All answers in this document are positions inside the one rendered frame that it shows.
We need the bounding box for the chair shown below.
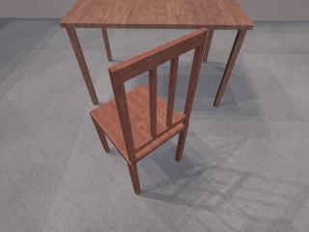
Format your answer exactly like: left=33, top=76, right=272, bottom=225
left=89, top=27, right=209, bottom=195

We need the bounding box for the table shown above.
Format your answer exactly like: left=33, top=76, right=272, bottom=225
left=59, top=0, right=254, bottom=107

